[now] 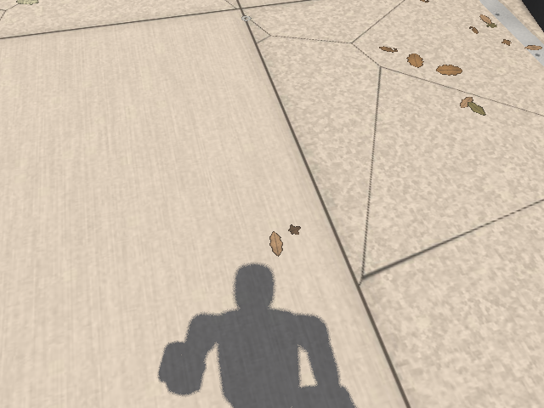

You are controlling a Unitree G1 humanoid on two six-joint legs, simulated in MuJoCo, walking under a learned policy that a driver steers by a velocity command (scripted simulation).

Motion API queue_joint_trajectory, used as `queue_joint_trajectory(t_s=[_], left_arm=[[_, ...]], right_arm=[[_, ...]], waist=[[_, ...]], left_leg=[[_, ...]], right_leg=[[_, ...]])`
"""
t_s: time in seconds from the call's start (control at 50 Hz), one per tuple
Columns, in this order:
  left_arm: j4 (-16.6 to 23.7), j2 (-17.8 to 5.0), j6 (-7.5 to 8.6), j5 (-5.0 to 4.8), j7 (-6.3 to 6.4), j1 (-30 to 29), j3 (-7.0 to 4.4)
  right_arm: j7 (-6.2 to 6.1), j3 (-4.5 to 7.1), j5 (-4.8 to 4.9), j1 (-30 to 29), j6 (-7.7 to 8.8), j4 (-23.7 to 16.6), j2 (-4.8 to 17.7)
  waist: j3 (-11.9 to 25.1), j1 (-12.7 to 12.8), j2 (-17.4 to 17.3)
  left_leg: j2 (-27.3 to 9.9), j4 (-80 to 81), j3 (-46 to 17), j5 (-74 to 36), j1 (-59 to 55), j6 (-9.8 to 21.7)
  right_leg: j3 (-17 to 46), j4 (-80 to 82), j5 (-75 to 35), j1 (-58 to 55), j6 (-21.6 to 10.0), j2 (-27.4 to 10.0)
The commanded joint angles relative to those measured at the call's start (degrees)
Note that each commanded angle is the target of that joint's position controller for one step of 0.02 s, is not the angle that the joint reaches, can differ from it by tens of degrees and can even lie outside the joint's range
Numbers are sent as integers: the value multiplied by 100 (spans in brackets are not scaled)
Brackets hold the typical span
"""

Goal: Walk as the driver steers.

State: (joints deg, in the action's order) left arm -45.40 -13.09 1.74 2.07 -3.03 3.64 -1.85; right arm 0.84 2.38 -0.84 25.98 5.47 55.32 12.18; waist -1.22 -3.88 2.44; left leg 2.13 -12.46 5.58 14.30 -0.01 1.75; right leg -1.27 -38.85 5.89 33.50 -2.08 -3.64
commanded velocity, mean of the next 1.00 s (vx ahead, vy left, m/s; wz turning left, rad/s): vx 0.44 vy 0.00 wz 0.30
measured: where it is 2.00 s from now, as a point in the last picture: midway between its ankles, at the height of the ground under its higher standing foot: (236, 380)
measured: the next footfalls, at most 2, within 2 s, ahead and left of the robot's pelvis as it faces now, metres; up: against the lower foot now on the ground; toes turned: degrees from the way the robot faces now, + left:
right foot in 0.10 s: +0.20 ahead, -0.11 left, +0.00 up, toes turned -4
left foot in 0.66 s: +0.47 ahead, +0.08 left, +0.00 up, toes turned +19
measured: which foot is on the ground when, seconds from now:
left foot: down 0.00-0.10, up 0.12-0.64, down 0.66-1.00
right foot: up 0.00-0.08, down 0.10-0.66, up 0.68-1.00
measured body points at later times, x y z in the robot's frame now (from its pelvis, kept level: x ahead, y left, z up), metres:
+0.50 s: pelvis +0.26 -0.04 +0.00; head +0.28 -0.04 +0.45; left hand +0.20 +0.21 -0.14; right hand +0.41 -0.26 -0.14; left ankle +0.39 +0.11 -0.69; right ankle +0.16 -0.11 -0.74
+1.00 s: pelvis +0.49 +0.04 +0.00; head +0.53 +0.07 +0.45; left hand +0.53 +0.32 -0.13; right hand +0.63 -0.20 -0.13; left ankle +0.44 +0.07 -0.74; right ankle +0.67 -0.06 -0.69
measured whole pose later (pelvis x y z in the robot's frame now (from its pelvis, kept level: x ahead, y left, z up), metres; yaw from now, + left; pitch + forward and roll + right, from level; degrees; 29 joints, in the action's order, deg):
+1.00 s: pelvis +0.49 +0.04 +0.00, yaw +23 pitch +0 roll +0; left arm -45.3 -14.1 1.1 1.5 0.0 7.6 -1.8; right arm -0.2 3.2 -0.5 17.1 2.0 50.6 14.7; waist -4.9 -1.6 2.5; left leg 8.4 -17.7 -1.9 12.3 5.3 7.3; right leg 0.5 -47.1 6.8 35.8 1.3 -5.1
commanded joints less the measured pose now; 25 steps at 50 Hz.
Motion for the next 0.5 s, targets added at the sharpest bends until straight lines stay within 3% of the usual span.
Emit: queue_joint_trajectory(t_s=[0.02, 0.06, 0.08, 0.1, 0.12, 0.14, 0.16, 0.18, 0.2, 0.24, 0.3, 0.36, 0.44, 0.5], left_arm=[[477, -358, 97, -22, 43, -464, -36], [388, -424, 142, 13, 96, -135, -79], [159, -471, 193, 51, 136, 511, -129], [-146, -712, 263, 136, 197, 1430, -227], [-234, -1282, 299, 256, 278, 2317, -361], [-317, -1580, 223, 76, 287, 2402, -452], [-260, -1208, 184, -72, 281, 1892, -376], [-177, -830, 212, -86, 261, 1393, -269], [-158, -574, 255, -68, 244, 1118, -201], [-245, -389, 346, -93, 283, 1050, -148], [-426, -498, 492, -127, 308, 1377, -182], [-552, -470, 512, -116, 332, 1663, -177], [-670, -468, 502, -121, 375, 1842, -150], [-833, -555, 469, -113, 441, 2177, -156]], right_arm=[[-33, 185, -6, 32, 30, -216, 942], [-58, 197, -5, 27, -31, -155, 999], [-64, 188, 23, 7, -70, -125, 986], [-73, 138, 37, 24, -87, -169, 853], [-53, 16, 114, 83, -81, -476, 436], [-58, 56, 120, 425, -101, -472, 417], [-89, 166, 17, -54, -164, -451, 790], [-39, 144, 34, -302, -137, -506, 660], [-20, 131, 56, -350, -156, -460, 548], [44, 130, -76, -172, -304, -330, 427], [122, 165, -79, -445, -418, -398, 370], [151, 165, -74, -1040, -454, -579, 341], [208, 79, -80, -1837, -424, -868, 228], [252, 8, -101, -2394, -414, -1114, 178]], waist=[[-251, 171, -829], [-104, 363, -822], [216, 668, -651], [794, 980, -418], [1597, 1214, 529], [1844, 1020, 1229], [990, 870, 352], [380, 692, 200], [131, 523, 113], [-47, 302, 281], [-125, 239, 147], [-284, 333, 100], [-433, 462, 100], [-535, 630, 81]], left_leg=[[-1574, 208, -775, -2496, 192, 760], [-1597, -403, -683, -3475, -21, 677], [-1416, -1238, -467, -3989, 45, 579], [-1156, -2349, -261, -3464, 656, 454], [-690, -4270, 67, -1161, 2148, 240], [39, -5536, -262, 1728, 3447, 187], [-350, -5835, -771, 1320, 3863, 275], [-524, -5633, -829, 796, 3785, 301], [-666, -5345, -832, 481, 3513, 293], [-747, -5104, -819, 195, 3086, 196], [-735, -5061, -803, -270, 3397, 126], [-755, -4716, -773, -836, 3957, 64], [-655, -3521, -391, -1507, 3896, 58], [-560, -2772, 3, -1505, 3782, 208]], right_leg=[[-279, 475, 138, -440, -135, 142], [-369, 833, 447, -1036, -307, 352], [-447, 1255, 301, -1887, -422, 519], [-134, 1296, 343, -3214, -594, 272], [1858, 1514, 984, -4778, -1015, -1378], [3877, 2281, 944, -5165, -1510, -2174], [3146, 2310, 1254, -4484, -1312, -1857], [2375, 2514, 1002, -3653, -1126, -1597], [1788, 2756, 716, -3114, -899, -1324], [1027, 3025, 185, -2555, -648, -1016], [459, 3178, -653, -2646, -627, -962], [9, 3237, -1052, -2866, -599, -930], [-586, 3163, -1683, -3020, -479, -808], [-842, 3034, -2261, -3456, -444, -941]])
Velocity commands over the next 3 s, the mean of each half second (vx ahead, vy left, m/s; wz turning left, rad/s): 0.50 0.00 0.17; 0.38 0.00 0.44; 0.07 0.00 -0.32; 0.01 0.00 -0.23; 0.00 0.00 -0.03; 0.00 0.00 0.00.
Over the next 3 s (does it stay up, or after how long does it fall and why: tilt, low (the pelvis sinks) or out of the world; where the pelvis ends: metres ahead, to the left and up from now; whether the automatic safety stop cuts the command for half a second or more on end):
stays up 0.55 0.07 0.00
